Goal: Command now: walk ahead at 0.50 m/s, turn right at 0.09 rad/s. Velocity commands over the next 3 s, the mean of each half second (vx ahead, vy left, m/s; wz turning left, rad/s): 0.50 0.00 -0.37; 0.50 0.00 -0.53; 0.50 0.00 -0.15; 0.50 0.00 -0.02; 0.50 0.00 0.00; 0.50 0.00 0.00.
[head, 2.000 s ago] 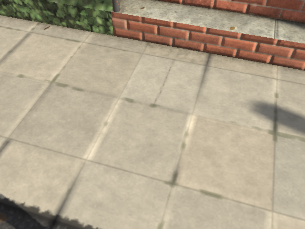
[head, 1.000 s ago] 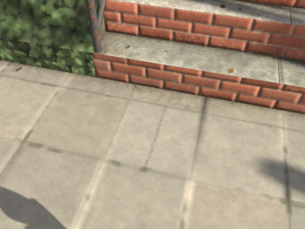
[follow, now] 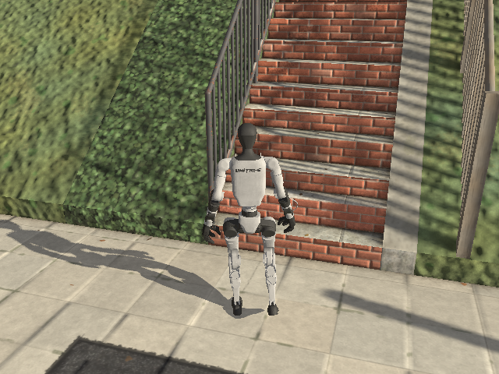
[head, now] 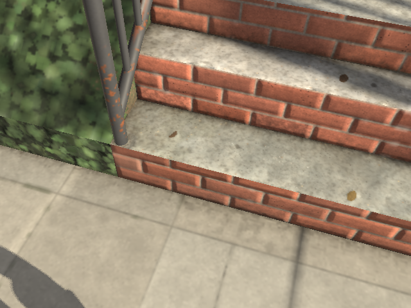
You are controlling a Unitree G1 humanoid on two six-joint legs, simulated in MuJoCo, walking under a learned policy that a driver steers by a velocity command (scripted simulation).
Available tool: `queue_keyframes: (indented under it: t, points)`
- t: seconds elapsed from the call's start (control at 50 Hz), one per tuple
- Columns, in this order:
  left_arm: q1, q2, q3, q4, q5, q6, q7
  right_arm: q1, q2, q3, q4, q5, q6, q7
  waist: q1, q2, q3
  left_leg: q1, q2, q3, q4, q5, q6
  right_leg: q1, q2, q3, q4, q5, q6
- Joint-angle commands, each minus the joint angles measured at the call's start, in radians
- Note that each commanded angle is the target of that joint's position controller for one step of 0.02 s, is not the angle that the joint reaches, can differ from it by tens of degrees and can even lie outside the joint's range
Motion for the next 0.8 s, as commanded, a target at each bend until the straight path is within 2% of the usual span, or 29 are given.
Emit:
queue_keyframes:
  t: [0.02, 0.04, 0.08, 0.14, 0.16, 0.18, 0.2, 0.24, 0.26, 0.3, 0.32, 0.36, 0.38, 0.4, 0.42, 0.44, 0.46, 0.48, 0.5, 0.52, 0.54, 0.56, 0.6, 0.64, 0.68, 0.74, 0.8]
  points:
    - [0.047, 0.055, 0.023, -0.046, 0.000, 0.012, 0.009, 0.020, -0.078, -0.013, -0.024, -0.011, -0.018, 0.002, 0.016, 0.110, -0.067, 0.167, 0.267, -0.283, -0.308, 0.074, 0.160, -0.160, -0.105, 0.052, -0.016, 0.093, -0.006]
    - [0.050, 0.045, 0.024, -0.046, -0.003, 0.023, 0.010, 0.034, -0.088, -0.016, -0.012, -0.012, -0.022, -0.001, 0.023, 0.109, -0.049, 0.147, 0.263, -0.241, -0.328, 0.103, 0.162, -0.168, -0.108, 0.050, -0.035, 0.116, -0.002]
    - [-0.001, 0.056, 0.031, -0.066, -0.001, 0.036, 0.013, 0.064, -0.117, -0.025, 0.007, -0.018, -0.027, -0.013, 0.018, 0.092, -0.018, 0.152, 0.264, -0.178, -0.352, 0.162, 0.161, -0.233, -0.106, 0.071, -0.096, 0.200, 0.009]
    - [-0.079, 0.055, 0.037, -0.092, 0.003, 0.035, 0.008, 0.097, -0.128, -0.026, 0.024, -0.020, -0.024, -0.031, -0.002, 0.078, 0.000, 0.209, 0.258, -0.100, -0.361, 0.213, 0.135, -0.309, -0.078, 0.104, -0.237, 0.345, 0.017]
    - [-0.108, 0.008, 0.012, -0.106, 0.085, 0.050, -0.027, 0.155, -0.102, -0.015, 0.049, -0.024, -0.024, -0.025, 0.011, 0.035, 0.045, 0.138, 0.230, -0.022, -0.377, 0.188, 0.114, -0.231, -0.050, -0.003, -0.304, 0.368, 0.026]
    - [-0.148, -0.013, 0.006, -0.119, 0.084, 0.056, -0.044, 0.155, -0.094, -0.013, 0.049, -0.023, -0.025, -0.024, -0.002, 0.065, 0.062, 0.112, 0.206, 0.018, -0.382, 0.170, 0.096, -0.187, -0.046, -0.036, -0.377, 0.422, 0.024]
    - [-0.192, -0.009, 0.002, -0.134, 0.070, 0.059, -0.054, 0.163, -0.096, -0.013, 0.046, -0.023, -0.027, -0.025, -0.018, 0.082, 0.066, 0.122, 0.205, 0.034, -0.390, 0.150, 0.086, -0.160, -0.040, -0.060, -0.429, 0.457, 0.018]
    - [-0.253, 0.006, -0.002, -0.160, 0.058, 0.061, -0.066, 0.185, -0.116, -0.018, 0.050, -0.027, -0.027, -0.032, -0.037, 0.091, 0.076, 0.206, 0.237, 0.044, -0.391, 0.155, 0.084, -0.170, -0.040, -0.071, -0.496, 0.464, 0.006]
    - [-0.275, 0.017, -0.001, -0.172, 0.057, 0.058, -0.067, 0.199, -0.126, -0.022, 0.057, -0.028, -0.025, -0.036, -0.044, 0.088, 0.078, 0.275, 0.252, 0.051, -0.376, 0.179, 0.084, -0.188, -0.040, -0.072, -0.534, 0.432, -0.002]
    - [-0.326, 0.031, -0.003, -0.203, 0.069, 0.051, -0.064, 0.218, -0.142, -0.030, 0.071, -0.032, -0.023, -0.046, -0.051, 0.087, 0.079, 0.400, 0.298, 0.051, -0.337, 0.271, 0.083, -0.216, -0.026, -0.085, -0.588, 0.327, -0.031]
    - [-0.300, 0.042, 0.004, -0.201, 0.065, 0.050, -0.065, 0.227, -0.138, -0.029, 0.077, -0.031, -0.014, -0.050, -0.042, 0.096, 0.073, 0.457, 0.299, 0.068, -0.282, 0.359, 0.075, -0.215, -0.013, -0.100, -0.605, 0.270, -0.045]
    - [-0.240, 0.053, 0.011, -0.192, 0.067, 0.051, -0.062, 0.227, -0.147, -0.031, 0.079, -0.034, 0.000, -0.053, -0.018, 0.131, 0.024, 0.505, 0.304, 0.101, -0.121, 0.674, 0.063, -0.125, 0.051, -0.147, -0.631, 0.152, -0.087]
    - [-0.160, 0.067, 0.021, -0.172, 0.072, 0.047, -0.059, 0.228, -0.155, -0.032, 0.080, -0.034, 0.011, -0.053, 0.014, 0.132, -0.029, 0.506, 0.299, 0.120, 0.028, 0.794, 0.056, -0.027, 0.096, -0.165, -0.663, 0.116, -0.114]
    - [-0.005, 0.094, 0.038, -0.125, 0.080, 0.037, -0.052, 0.221, -0.153, -0.028, 0.069, -0.031, 0.023, -0.054, 0.080, 0.097, -0.123, 0.425, 0.271, 0.154, 0.249, 0.759, 0.032, 0.181, 0.123, -0.149, -0.726, 0.152, -0.149]
    - [0.155, 0.195, 0.071, -0.094, 0.098, 0.031, -0.039, 0.210, -0.118, -0.014, 0.014, -0.015, 0.020, -0.045, 0.135, -0.028, -0.251, 0.119, 0.224, 0.175, 0.580, 0.484, -0.010, 0.508, -0.067, 0.130, -0.739, 0.071, -0.236]
    - [0.144, 0.276, 0.097, -0.104, 0.073, 0.041, -0.031, 0.192, -0.079, -0.010, -0.049, -0.005, 0.002, -0.023, 0.093, -0.279, -0.327, -0.290, -0.019, 0.104, 0.938, -0.355, -0.060, 0.746, -0.306, 0.670, -0.874, 0.129, -0.382]
    - [0.129, 0.252, 0.090, -0.104, 0.053, 0.050, -0.028, 0.100, -0.141, -0.019, -0.049, -0.022, -0.005, -0.021, 0.109, -0.090, -0.279, -0.397, 0.041, -0.084, 0.968, -0.314, -0.040, 0.725, -0.274, 0.585, -0.884, 0.247, -0.348]
    - [0.071, 0.207, 0.081, -0.103, 0.040, 0.049, -0.022, 0.067, -0.115, -0.009, -0.062, -0.013, -0.018, -0.018, 0.084, -0.019, -0.169, -0.389, 0.093, -0.098, 0.902, -0.212, -0.036, 0.595, -0.254, 0.451, -0.888, 0.347, -0.319]
    - [0.020, 0.147, 0.064, -0.108, 0.035, 0.051, -0.016, 0.076, -0.107, -0.007, -0.051, -0.011, -0.021, -0.023, 0.039, 0.071, -0.086, -0.330, 0.136, -0.102, 0.773, -0.166, -0.037, 0.460, -0.208, 0.370, -0.921, 0.417, -0.270]
    - [-0.008, 0.123, 0.056, -0.104, 0.028, 0.048, -0.010, 0.064, -0.107, -0.007, -0.060, -0.031, -0.007, -0.027, 0.012, 0.061, -0.045, -0.281, 0.150, -0.102, 0.704, -0.169, -0.051, 0.386, -0.168, 0.319, -0.941, 0.472, -0.248]
    - [-0.033, 0.113, 0.050, -0.105, 0.025, 0.043, -0.009, 0.085, -0.097, -0.002, -0.053, -0.048, 0.014, -0.027, -0.009, 0.043, -0.046, -0.227, 0.152, -0.100, 0.671, -0.161, -0.063, 0.339, -0.139, 0.279, -0.954, 0.514, -0.237]
    - [-0.029, 0.120, 0.049, -0.103, 0.024, 0.033, -0.010, 0.095, -0.095, -0.002, -0.053, -0.055, 0.029, -0.025, -0.016, 0.029, -0.053, -0.203, 0.143, -0.092, 0.647, -0.158, -0.074, 0.320, -0.127, 0.264, -0.960, 0.566, -0.240]
    - [-0.009, 0.153, 0.055, -0.090, 0.020, 0.021, -0.013, 0.083, -0.087, 0.000, -0.066, -0.054, 0.044, -0.020, -0.025, 0.010, -0.047, -0.205, 0.136, -0.076, 0.572, -0.129, -0.095, 0.295, -0.102, 0.233, -0.976, 0.588, -0.240]
    - [0.012, 0.168, 0.059, -0.082, 0.024, 0.020, -0.014, 0.010, -0.085, 0.003, -0.093, -0.050, 0.048, -0.017, -0.007, -0.011, -0.021, -0.238, 0.134, -0.065, 0.473, -0.065, -0.112, 0.281, -0.084, 0.229, -0.997, 0.527, -0.228]
    - [0.026, 0.167, 0.058, -0.080, 0.029, 0.022, -0.013, -0.077, -0.080, 0.010, -0.124, -0.046, 0.044, -0.018, 0.019, -0.021, 0.000, -0.232, 0.114, -0.053, 0.357, 0.011, -0.122, 0.269, -0.055, 0.216, -0.991, 0.531, -0.201]
    - [0.060, 0.178, 0.062, -0.073, 0.032, 0.024, -0.011, -0.164, -0.076, 0.019, -0.155, -0.037, 0.036, -0.020, 0.057, -0.039, -0.011, -0.188, 0.082, -0.044, 0.205, 0.097, -0.117, 0.298, -0.036, 0.211, -0.946, 0.576, -0.173]
    - [0.051, 0.188, 0.067, -0.077, 0.039, 0.024, -0.009, -0.173, -0.099, 0.019, -0.172, -0.027, 0.022, -0.030, 0.056, -0.060, -0.018, -0.115, 0.060, -0.066, 0.109, 0.086, -0.100, 0.323, -0.052, 0.254, -0.876, 0.644, -0.144]
Next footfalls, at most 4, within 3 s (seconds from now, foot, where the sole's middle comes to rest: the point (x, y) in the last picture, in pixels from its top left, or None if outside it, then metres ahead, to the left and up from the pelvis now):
0.40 right None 0.35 -0.13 -0.77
0.88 left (221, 261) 0.63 -0.04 -0.77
1.28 right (287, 274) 0.59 -0.26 -0.77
1.84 left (257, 158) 0.92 -0.16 -0.58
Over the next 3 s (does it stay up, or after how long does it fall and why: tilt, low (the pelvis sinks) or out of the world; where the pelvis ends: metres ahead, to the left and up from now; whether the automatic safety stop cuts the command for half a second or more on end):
stays up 1.27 -0.48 0.55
